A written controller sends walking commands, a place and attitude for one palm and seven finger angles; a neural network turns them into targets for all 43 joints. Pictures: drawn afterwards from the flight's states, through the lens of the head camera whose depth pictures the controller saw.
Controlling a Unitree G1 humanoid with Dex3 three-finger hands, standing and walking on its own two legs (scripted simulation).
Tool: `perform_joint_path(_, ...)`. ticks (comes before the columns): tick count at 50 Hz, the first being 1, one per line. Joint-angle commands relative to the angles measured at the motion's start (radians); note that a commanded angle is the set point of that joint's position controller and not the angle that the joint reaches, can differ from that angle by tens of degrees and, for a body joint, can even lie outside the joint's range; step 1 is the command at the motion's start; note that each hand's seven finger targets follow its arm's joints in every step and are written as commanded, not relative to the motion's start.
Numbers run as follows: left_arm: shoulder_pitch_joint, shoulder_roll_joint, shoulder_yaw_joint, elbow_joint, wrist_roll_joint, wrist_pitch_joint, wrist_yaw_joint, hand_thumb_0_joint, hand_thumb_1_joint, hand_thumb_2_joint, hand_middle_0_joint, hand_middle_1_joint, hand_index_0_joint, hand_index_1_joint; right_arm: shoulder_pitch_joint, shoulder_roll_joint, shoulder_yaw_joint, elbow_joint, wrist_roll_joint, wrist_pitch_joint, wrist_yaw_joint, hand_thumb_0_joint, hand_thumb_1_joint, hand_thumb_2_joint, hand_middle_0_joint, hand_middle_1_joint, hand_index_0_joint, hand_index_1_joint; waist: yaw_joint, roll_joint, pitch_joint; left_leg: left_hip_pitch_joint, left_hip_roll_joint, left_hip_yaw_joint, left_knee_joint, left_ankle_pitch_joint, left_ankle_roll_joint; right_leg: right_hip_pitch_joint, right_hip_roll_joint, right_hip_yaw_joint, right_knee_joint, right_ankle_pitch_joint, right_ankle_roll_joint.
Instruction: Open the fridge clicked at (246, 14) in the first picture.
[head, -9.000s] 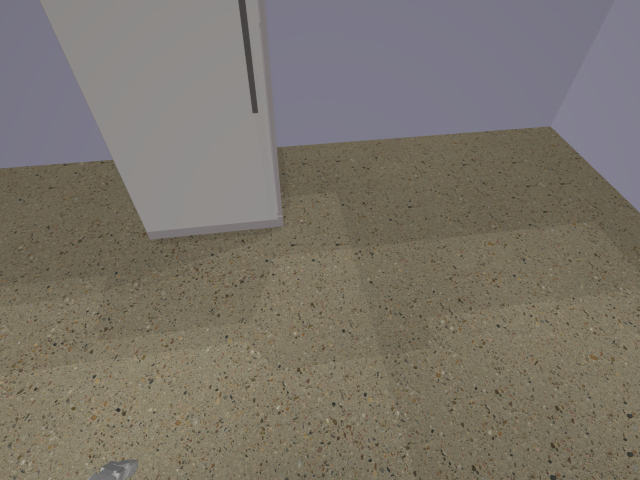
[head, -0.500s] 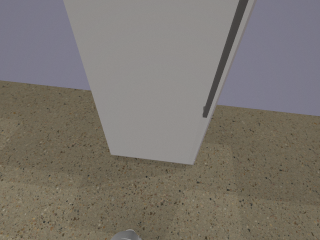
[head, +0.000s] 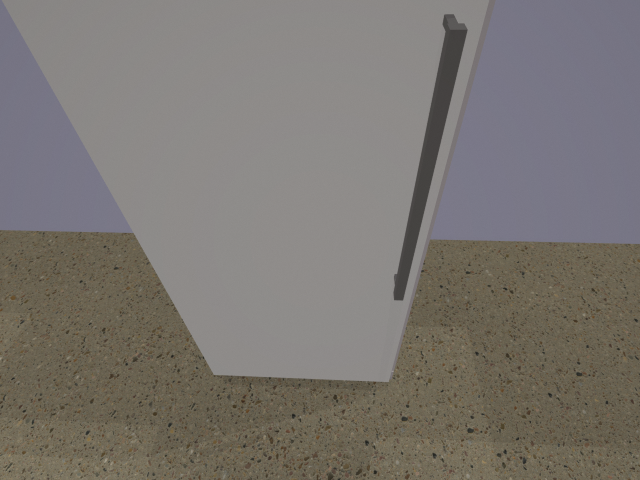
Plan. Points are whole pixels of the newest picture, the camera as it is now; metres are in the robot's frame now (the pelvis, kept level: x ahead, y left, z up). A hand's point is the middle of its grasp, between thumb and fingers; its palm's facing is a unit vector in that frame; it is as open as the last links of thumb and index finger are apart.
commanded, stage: come to a stop and stand still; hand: right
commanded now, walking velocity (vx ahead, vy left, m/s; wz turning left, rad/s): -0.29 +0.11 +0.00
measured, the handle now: (416, 196) +0.49 -0.12 +0.09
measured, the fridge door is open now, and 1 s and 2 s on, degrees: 0 0 0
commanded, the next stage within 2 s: look again from close up in 1.74 s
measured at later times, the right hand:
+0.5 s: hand out of the picture +0.06 -0.15 -0.17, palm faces +0.08 +0.97 -0.24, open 7.4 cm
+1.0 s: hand out of the picture -0.04 -0.15 -0.17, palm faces +0.03 +0.98 -0.20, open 7.4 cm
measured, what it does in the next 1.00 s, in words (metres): steps on the spot: left foot, then right foot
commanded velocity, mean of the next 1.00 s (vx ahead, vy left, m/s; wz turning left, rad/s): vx -0.04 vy -0.04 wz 0.00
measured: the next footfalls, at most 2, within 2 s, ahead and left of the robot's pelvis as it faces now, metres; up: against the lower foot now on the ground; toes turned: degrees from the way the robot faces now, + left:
left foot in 0.20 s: +0.11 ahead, +0.16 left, +0.00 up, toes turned +5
right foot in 0.58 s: +0.00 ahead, -0.10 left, +0.00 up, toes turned -4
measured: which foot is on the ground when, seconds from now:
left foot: up 0.00-0.18, down 0.20-0.58, up 0.60-0.78, down 0.80-1.00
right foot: down 0.00-0.24, up 0.26-0.56, down 0.58-1.00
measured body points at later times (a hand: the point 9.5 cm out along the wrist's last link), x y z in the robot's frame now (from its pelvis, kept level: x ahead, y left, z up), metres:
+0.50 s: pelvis +0.00 +0.04 +0.00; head +0.03 +0.05 +0.44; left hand +0.06 +0.27 -0.16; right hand +0.06 -0.20 -0.15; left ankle +0.07 +0.16 -0.74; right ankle -0.04 -0.09 -0.70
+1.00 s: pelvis -0.03 +0.01 +0.00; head -0.02 +0.02 +0.45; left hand -0.02 +0.24 -0.16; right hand -0.04 -0.21 -0.15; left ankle -0.03 +0.13 -0.74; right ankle -0.04 -0.09 -0.74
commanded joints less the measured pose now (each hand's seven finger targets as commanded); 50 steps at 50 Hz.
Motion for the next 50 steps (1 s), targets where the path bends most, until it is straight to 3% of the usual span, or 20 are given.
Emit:
perform_joint_path(1,0.062,0.115,-0.002,0.006,-0.004,0.000,0.014,0.000,0.900,0.900,-0.200,-0.300,-0.200,-0.300,0.035,-0.011,0.009,-0.047,0.016,-0.012,-0.012,0.000,-0.900,-0.900,0.200,0.300,0.200,0.300,-0.012,-0.110,-0.057,-0.025,0.060,-0.063,-0.120,0.093,-0.038,0.126,-0.244,0.156,-0.185,0.720,-0.096)
perform_joint_path(4,0.052,0.142,0.012,0.023,-0.010,0.025,0.015,0.000,0.900,0.900,-0.200,-0.300,-0.200,-0.300,0.023,-0.032,0.010,-0.051,0.016,0.007,-0.023,0.000,-0.900,-0.900,0.200,0.300,0.200,0.300,0.003,-0.162,-0.064,0.039,0.040,-0.024,-0.257,0.115,-0.043,0.135,-0.237,0.138,-0.157,0.688,-0.093)
perform_joint_path(8,0.026,0.144,0.033,0.028,-0.013,0.053,0.011,0.000,0.900,0.900,-0.200,-0.300,-0.200,-0.300,0.040,-0.081,-0.006,-0.060,0.009,0.012,-0.028,0.000,-0.900,-0.900,0.200,0.300,0.200,0.300,-0.024,-0.177,-0.012,0.139,0.040,-0.011,-0.444,0.298,-0.034,0.041,-0.199,0.132,-0.086,0.466,-0.045)
perform_joint_path(9,0.028,0.125,0.036,0.021,-0.014,0.058,0.007,0.000,0.900,0.900,-0.200,-0.300,-0.200,-0.300,0.048,-0.108,-0.011,-0.063,0.005,0.006,-0.031,0.000,-0.900,-0.900,0.200,0.300,0.200,0.300,-0.025,-0.114,-0.019,0.171,0.071,-0.057,-0.493,0.453,-0.023,0.014,-0.152,0.113,-0.037,0.344,-0.007)
perform_joint_path(11,0.068,0.075,0.033,0.014,-0.020,0.071,-0.007,0.000,0.900,0.900,-0.200,-0.300,-0.200,-0.300,0.013,-0.181,-0.020,-0.083,0.002,-0.001,-0.032,0.000,-0.900,-0.900,0.200,0.300,0.200,0.300,0.003,0.020,-0.027,0.170,0.233,-0.182,-0.515,0.740,0.057,-0.043,-0.023,0.047,0.077,0.005,0.053)
perform_joint_path(13,0.050,0.060,0.034,0.004,-0.017,0.102,-0.005,0.000,0.900,0.900,-0.200,-0.300,-0.200,-0.300,0.000,-0.217,-0.031,-0.100,0.005,-0.004,-0.033,0.000,-0.900,-0.900,0.200,0.300,0.200,0.300,-0.025,0.227,-0.048,0.108,0.341,-0.310,-0.634,0.714,0.173,-0.059,0.014,0.074,0.292,-0.316,0.070)
perform_joint_path(15,0.053,0.071,0.038,0.006,-0.016,0.104,-0.006,0.000,0.900,0.900,-0.200,-0.300,-0.200,-0.300,-0.048,-0.187,-0.028,-0.111,0.001,0.000,-0.042,0.000,-0.900,-0.900,0.200,0.300,0.200,0.300,-0.014,0.181,-0.036,0.138,0.331,-0.294,-0.618,0.738,0.208,-0.120,0.014,0.132,0.434,-0.318,0.064)
perform_joint_path(18,0.038,0.085,0.037,-0.005,-0.015,0.106,-0.012,0.000,0.900,0.900,-0.200,-0.300,-0.200,-0.300,-0.053,-0.199,-0.041,-0.133,-0.002,0.001,-0.046,0.000,-0.900,-0.900,0.200,0.300,0.200,0.300,-0.028,0.157,-0.081,0.207,0.309,-0.253,-0.593,0.751,0.190,-0.164,0.025,0.153,0.488,-0.286,0.079)
perform_joint_path(22,0.021,0.081,0.031,-0.027,-0.016,0.102,-0.020,0.000,0.900,0.900,-0.200,-0.300,-0.200,-0.300,-0.062,-0.218,-0.051,-0.149,-0.008,0.005,-0.046,0.000,-0.900,-0.900,0.200,0.300,0.200,0.300,-0.041,0.163,-0.080,0.190,0.300,-0.262,-0.629,0.559,0.183,-0.117,0.027,0.135,0.346,-0.267,0.082)
perform_joint_path(26,0.122,0.066,0.020,0.000,-0.017,0.084,-0.020,0.000,0.900,0.900,-0.200,-0.300,-0.200,-0.300,-0.109,-0.212,-0.050,-0.160,0.000,0.016,-0.040,0.000,-0.900,-0.900,0.200,0.300,0.200,0.300,0.007,0.145,-0.084,0.066,0.224,-0.220,-0.606,0.278,0.109,0.097,0.047,0.080,-0.008,-0.081,0.069)
perform_joint_path(27,0.158,0.078,0.017,0.013,-0.016,0.076,-0.018,0.000,0.900,0.900,-0.200,-0.300,-0.200,-0.300,-0.130,-0.189,-0.043,-0.163,0.007,0.022,-0.038,0.000,-0.900,-0.900,0.200,0.300,0.200,0.300,0.027,0.096,-0.068,-0.009,0.183,-0.188,-0.566,0.159,0.069,0.167,0.025,0.101,-0.104,-0.034,0.062)
perform_joint_path(28,0.158,0.123,0.023,0.004,-0.008,0.069,-0.017,0.000,0.900,0.900,-0.200,-0.300,-0.200,-0.300,-0.131,-0.139,-0.033,-0.179,0.014,0.029,-0.035,0.000,-0.900,-0.900,0.200,0.300,0.200,0.300,0.026,-0.093,-0.037,-0.073,0.098,-0.121,-0.464,0.070,0.023,0.140,-0.085,0.253,-0.211,-0.083,0.026)
perform_joint_path(29,0.105,0.184,0.029,-0.028,-0.001,0.068,-0.012,0.000,0.900,0.900,-0.200,-0.300,-0.200,-0.300,-0.138,-0.095,-0.024,-0.194,0.018,0.034,-0.029,0.000,-0.900,-0.900,0.200,0.300,0.200,0.300,0.014,-0.271,0.030,-0.064,0.021,-0.033,-0.356,0.036,-0.024,-0.018,-0.228,0.403,-0.320,-0.163,-0.033)
perform_joint_path(30,0.027,0.182,0.028,-0.045,-0.001,0.067,-0.010,0.000,0.900,0.900,-0.200,-0.300,-0.200,-0.300,-0.144,-0.103,-0.022,-0.185,0.006,0.045,-0.032,0.000,-0.900,-0.900,0.200,0.300,0.200,0.300,0.005,-0.315,0.067,-0.001,0.019,-0.055,-0.241,-0.002,-0.030,-0.158,-0.265,0.454,-0.390,-0.246,-0.080)
perform_joint_path(33,-0.048,0.151,0.010,-0.045,-0.003,0.061,0.003,0.000,0.900,0.900,-0.200,-0.300,-0.200,-0.300,-0.080,-0.092,-0.016,-0.131,0.002,0.043,-0.020,0.000,-0.900,-0.900,0.200,0.300,0.200,0.300,-0.035,-0.204,0.080,0.001,0.014,-0.095,-0.117,0.053,-0.021,-0.114,-0.178,0.313,-0.324,-0.067,-0.088)
perform_joint_path(38,0.059,0.144,0.010,0.019,-0.013,0.047,0.008,0.000,0.900,0.900,-0.200,-0.300,-0.200,-0.300,-0.039,-0.073,0.012,-0.091,0.014,0.008,-0.025,0.000,-0.900,-0.900,0.200,0.300,0.200,0.300,-0.013,-0.128,-0.035,0.114,0.018,-0.059,-0.504,0.191,-0.036,0.133,-0.145,0.248,-0.147,0.394,-0.073)
perform_joint_path(40,0.075,0.111,0.007,0.031,-0.027,0.040,0.003,0.000,0.900,0.900,-0.200,-0.300,-0.200,-0.300,0.003,-0.118,0.016,-0.058,0.014,-0.013,-0.035,0.000,-0.900,-0.900,0.200,0.300,0.200,0.300,0.001,-0.028,-0.067,0.227,0.093,-0.157,-0.607,0.516,-0.003,0.104,-0.073,0.195,-0.072,0.329,0.001)
perform_joint_path(41,0.082,0.098,0.003,0.033,-0.029,0.040,0.000,0.000,0.900,0.900,-0.200,-0.300,-0.200,-0.300,-0.010,-0.130,0.020,-0.055,0.017,-0.015,-0.036,0.000,-0.900,-0.900,0.200,0.300,0.200,0.300,0.017,-0.043,-0.056,0.215,0.133,-0.164,-0.591,0.538,0.013,0.099,-0.055,0.186,-0.104,0.227,0.022)
perform_joint_path(43,0.084,0.097,-0.005,0.055,-0.020,0.052,0.001,0.000,0.900,0.900,-0.200,-0.300,-0.200,-0.300,-0.028,-0.123,0.021,-0.043,0.020,-0.021,-0.035,0.000,-0.900,-0.900,0.200,0.300,0.200,0.300,0.020,0.088,-0.045,0.162,0.121,-0.181,-0.596,0.464,0.035,0.131,-0.046,0.168,-0.118,0.146,0.041)
perform_joint_path(50,0.096,0.091,-0.019,0.101,-0.020,0.051,-0.003,0.000,0.900,0.900,-0.200,-0.300,-0.200,-0.300,-0.013,-0.099,0.032,-0.021,0.020,-0.011,-0.036,0.000,-0.900,-0.900,0.200,0.300,0.200,0.300,0.010,0.011,0.058,0.108,0.081,-0.167,-0.664,0.197,0.014,0.089,-0.051,0.179,-0.189,0.025,0.030)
